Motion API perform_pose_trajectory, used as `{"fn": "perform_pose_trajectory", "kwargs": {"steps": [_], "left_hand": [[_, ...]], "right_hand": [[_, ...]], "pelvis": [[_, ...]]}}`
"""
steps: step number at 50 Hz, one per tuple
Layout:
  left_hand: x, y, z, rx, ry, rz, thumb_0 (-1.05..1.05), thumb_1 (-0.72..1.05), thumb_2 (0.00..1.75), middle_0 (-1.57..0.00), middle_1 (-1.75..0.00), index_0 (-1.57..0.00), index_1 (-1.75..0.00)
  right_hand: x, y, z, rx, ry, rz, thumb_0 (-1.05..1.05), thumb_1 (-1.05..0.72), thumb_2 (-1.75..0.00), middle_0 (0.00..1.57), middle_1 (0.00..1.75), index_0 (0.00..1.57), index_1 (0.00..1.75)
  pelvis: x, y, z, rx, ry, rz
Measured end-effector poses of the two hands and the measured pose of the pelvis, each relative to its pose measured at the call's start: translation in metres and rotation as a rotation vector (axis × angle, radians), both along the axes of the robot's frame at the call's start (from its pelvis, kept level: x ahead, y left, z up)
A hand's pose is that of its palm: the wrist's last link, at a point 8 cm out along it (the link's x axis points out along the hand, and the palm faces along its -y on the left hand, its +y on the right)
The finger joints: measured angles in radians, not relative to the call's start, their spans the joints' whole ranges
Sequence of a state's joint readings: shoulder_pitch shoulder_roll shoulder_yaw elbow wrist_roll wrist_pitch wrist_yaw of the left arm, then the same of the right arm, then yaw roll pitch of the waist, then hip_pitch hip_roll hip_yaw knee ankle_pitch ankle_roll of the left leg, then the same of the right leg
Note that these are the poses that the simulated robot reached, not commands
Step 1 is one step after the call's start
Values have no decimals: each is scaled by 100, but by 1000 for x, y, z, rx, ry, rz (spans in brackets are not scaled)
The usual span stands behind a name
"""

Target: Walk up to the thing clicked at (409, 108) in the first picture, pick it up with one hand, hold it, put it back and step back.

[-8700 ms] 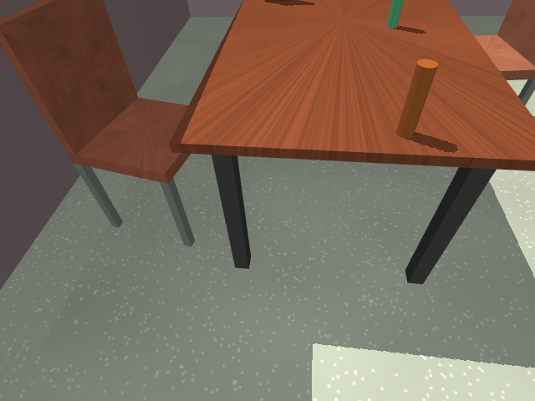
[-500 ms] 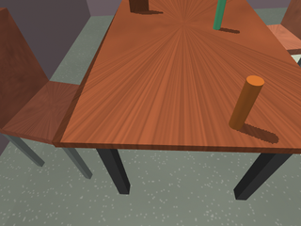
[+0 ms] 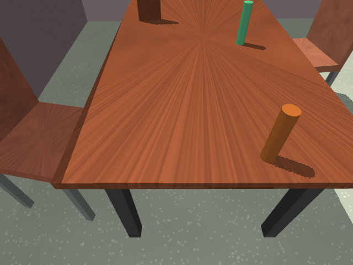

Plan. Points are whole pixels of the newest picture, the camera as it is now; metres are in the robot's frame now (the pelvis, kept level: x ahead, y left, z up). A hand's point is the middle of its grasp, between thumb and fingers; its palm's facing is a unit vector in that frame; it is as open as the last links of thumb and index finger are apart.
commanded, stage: walk up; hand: right
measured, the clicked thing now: (278, 136) +0.43 -0.23 +0.05
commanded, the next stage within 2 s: stand in 0.76 s
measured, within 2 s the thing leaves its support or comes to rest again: neither
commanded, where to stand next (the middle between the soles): +0.04 -0.01 m, yaw -1 degrees
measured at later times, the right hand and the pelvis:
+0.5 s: hand out of the picture +0.09 -0.26 -0.15, palm faces +0.01 +0.95 -0.32, open 7.4 cm; pelvis +0.01 +0.00 +0.00, yaw -1 degrees
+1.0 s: hand out of the picture +0.08 -0.26 -0.15, palm faces +0.01 +0.94 -0.34, open 7.4 cm; pelvis +0.00 -0.01 +0.00, yaw -1 degrees
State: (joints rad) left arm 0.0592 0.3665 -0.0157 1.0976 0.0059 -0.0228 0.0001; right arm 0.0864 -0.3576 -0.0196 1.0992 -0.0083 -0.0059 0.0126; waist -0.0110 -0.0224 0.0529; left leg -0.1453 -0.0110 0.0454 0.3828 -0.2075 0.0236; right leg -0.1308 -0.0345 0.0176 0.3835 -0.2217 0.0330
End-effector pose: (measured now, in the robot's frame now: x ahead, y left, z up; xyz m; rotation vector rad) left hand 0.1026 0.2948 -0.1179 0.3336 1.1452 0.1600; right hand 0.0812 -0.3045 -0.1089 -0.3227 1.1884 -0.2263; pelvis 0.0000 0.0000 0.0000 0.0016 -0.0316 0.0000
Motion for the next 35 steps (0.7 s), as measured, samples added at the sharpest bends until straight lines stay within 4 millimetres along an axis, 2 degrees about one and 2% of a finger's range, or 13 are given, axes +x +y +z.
{"fn": "perform_pose_trajectory", "kwargs": {"steps": [9,21,35], "left_hand": [[-9,0,2,12,45,16,1,91,90,-21,-30,-20,-30],[-22,0,4,27,85,32,1,91,90,-21,-30,-20,-30],[-13,-6,2,14,68,14,1,91,90,-21,-30,-20,-30]], "right_hand": [[10,3,-3,20,-7,-6,1,-91,-90,20,30,20,30],[6,5,-10,47,22,-14,1,-91,-90,20,30,20,30],[-4,0,-7,32,35,-40,1,-91,-90,20,30,20,30]], "pelvis": [[4,-1,2,1,-2,-5],[6,-4,3,1,-3,-8],[8,-4,3,1,-4,-15]]}}
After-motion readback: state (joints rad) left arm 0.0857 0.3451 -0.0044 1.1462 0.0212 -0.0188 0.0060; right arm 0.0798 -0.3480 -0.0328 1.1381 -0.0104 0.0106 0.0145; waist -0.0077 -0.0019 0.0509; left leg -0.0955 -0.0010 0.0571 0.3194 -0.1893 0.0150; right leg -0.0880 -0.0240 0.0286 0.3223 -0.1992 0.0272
